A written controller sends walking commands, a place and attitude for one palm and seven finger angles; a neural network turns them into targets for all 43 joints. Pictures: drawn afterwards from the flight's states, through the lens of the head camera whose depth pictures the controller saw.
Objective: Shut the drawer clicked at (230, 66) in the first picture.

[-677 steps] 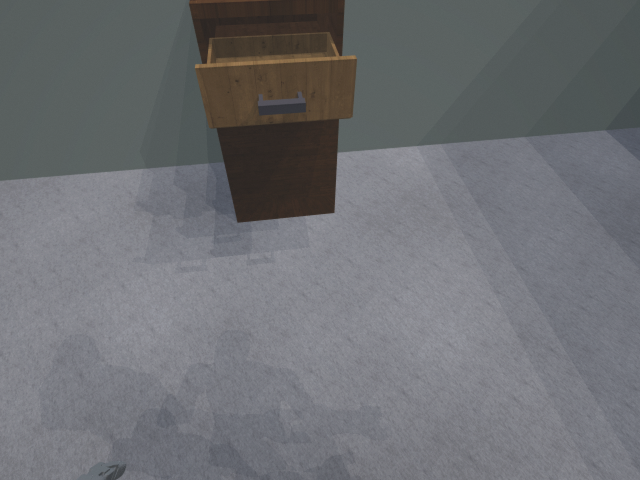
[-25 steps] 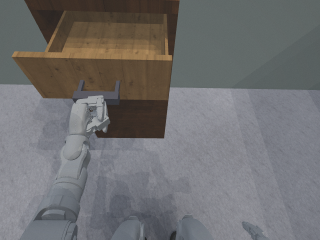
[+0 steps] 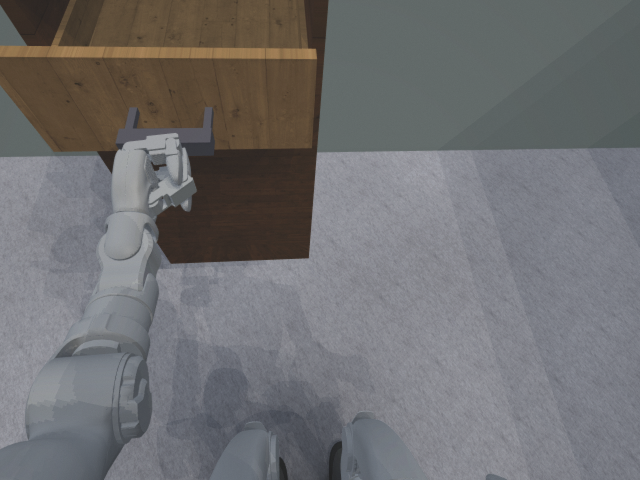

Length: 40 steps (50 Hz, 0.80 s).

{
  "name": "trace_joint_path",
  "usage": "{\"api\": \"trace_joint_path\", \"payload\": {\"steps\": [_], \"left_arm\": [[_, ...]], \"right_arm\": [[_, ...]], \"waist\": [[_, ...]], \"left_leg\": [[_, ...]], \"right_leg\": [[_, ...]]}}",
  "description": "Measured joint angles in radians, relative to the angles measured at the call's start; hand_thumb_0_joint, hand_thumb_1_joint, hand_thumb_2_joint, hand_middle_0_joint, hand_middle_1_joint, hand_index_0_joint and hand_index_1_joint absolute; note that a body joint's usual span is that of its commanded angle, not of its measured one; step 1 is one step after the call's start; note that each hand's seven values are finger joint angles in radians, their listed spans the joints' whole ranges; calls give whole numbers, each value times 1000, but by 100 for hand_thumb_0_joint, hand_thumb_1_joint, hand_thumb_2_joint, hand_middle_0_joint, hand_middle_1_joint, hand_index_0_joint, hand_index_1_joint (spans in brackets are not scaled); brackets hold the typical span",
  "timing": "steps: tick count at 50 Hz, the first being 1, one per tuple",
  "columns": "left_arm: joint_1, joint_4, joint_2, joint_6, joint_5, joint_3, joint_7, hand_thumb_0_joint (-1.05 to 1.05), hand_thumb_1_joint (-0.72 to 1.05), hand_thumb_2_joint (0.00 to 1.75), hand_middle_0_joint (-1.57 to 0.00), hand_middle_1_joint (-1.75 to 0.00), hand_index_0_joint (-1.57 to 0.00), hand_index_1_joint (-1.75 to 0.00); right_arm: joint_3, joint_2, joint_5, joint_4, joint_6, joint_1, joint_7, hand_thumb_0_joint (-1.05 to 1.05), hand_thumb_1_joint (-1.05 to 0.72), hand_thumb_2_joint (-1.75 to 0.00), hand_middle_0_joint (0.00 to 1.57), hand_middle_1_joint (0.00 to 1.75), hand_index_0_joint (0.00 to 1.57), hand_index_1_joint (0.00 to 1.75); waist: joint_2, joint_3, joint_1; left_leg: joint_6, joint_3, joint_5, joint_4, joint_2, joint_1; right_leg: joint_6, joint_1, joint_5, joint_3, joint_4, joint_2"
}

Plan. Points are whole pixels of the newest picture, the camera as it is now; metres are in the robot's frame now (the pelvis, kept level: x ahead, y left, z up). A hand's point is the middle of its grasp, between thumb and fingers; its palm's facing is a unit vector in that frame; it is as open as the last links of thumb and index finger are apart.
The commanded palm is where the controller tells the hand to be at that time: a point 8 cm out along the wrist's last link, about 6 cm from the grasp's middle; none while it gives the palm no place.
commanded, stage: push the drawer shut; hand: left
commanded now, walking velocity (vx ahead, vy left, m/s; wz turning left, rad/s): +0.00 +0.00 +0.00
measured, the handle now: (169, 128) +0.55 +0.18 +0.06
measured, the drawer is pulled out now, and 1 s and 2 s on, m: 0.13 0.01 0.00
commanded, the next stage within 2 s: pull the fist back off the drawer in 1.42 s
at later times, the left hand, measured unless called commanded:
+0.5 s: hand (193, 140) +0.54 +0.14 +0.05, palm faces +0.03 -1.00 -0.04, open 3.0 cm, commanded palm +0.53 +0.19 +0.06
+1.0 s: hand (196, 108) +0.59 +0.15 +0.06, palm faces +0.04 -1.00 -0.03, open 3.1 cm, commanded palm +0.59 +0.17 +0.06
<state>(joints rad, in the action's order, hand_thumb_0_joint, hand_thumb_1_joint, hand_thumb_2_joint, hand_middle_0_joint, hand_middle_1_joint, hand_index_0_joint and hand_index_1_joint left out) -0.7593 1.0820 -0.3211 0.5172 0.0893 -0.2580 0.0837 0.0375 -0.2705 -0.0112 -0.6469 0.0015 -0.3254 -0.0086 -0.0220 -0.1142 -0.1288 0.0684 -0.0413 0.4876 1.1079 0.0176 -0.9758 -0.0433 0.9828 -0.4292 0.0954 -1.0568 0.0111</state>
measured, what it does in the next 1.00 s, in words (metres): stands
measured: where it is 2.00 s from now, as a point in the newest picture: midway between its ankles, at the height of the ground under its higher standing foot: outside the picture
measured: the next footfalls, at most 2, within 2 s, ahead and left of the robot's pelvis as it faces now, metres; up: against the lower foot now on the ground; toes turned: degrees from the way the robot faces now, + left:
none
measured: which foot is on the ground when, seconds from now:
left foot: down 0.00-1.00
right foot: down 0.00-1.00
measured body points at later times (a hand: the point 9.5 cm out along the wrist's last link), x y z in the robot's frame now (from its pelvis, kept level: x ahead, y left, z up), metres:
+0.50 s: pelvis +0.01 +0.00 -0.01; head +0.15 +0.02 +0.42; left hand +0.53 +0.20 +0.06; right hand +0.00 -0.26 -0.12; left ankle +0.02 +0.08 -0.65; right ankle +0.04 -0.10 -0.65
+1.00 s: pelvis +0.01 +0.00 -0.02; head +0.19 +0.03 +0.40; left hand +0.59 +0.20 +0.06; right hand -0.04 -0.25 -0.11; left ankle +0.02 +0.08 -0.65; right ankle +0.04 -0.10 -0.65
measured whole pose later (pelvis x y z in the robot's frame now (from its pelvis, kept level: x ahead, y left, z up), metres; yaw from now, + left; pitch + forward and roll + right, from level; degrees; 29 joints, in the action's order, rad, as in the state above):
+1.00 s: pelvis +0.01 +0.00 -0.02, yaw -2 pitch +29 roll -5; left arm -1.18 1.34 -0.57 0.40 -0.03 -0.38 0.07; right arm 0.07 -0.28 -0.06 -0.64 0.07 -0.42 -0.04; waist -0.05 -0.10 -0.27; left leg 0.07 -0.01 0.52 1.19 -0.01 -1.17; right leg -0.04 1.15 -0.43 0.13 -1.08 0.04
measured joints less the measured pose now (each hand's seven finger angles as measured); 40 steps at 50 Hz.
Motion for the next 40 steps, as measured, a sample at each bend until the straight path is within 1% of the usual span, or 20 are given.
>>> {"api": "trace_joint_path", "payload": {"steps": [8, 23, 40], "left_arm": [[-81, 62, -48, -13, -15, -38, 5, -4, 75, 91, -140, -160, -140, -160], [-190, 134, -110, -39, -54, -87, -5, -2, 78, 92, -140, -160, -140, -160], [-332, 221, -202, -79, -97, -120, -7, -1, 76, 92, -140, -160, -140, -160]], "right_arm": [[2, -5, -8, 0, 14, -17, -3, 1, -90, -90, 20, 30, 20, 30], [11, -2, -25, 9, 45, -49, -19, 1, -90, -90, 20, 30, 20, 30], [28, -7, -41, 16, 60, -69, -26, 1, -90, -90, 20, 30, 20, 30]], "waist": [[-2, -2, -27], [-12, -1, -66], [-21, 6, -113]], "left_leg": [[0, 1, 4, 13, -7, -39], [0, 7, 15, 29, -17, -84], [2, 21, 23, 59, -25, -153]], "right_leg": [[-1, 37, 1, 1, -6, 6], [0, 77, 0, 6, -5, 18], [1, 133, 1, 21, -13, 25]]}}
